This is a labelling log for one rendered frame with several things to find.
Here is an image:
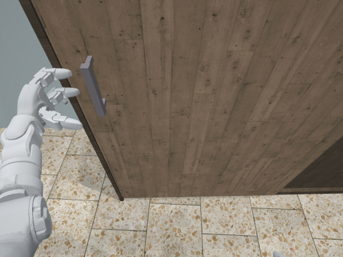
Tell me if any wardrobe door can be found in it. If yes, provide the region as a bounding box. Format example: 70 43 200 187
284 136 343 188
31 0 343 198

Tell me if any left robot hand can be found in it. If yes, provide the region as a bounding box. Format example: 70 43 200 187
17 67 83 131

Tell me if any left robot upper arm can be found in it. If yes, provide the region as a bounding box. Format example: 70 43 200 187
0 195 52 257

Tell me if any robot left forearm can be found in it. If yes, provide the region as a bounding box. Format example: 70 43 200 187
0 115 44 203

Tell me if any handle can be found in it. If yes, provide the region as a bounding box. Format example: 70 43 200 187
80 56 107 117

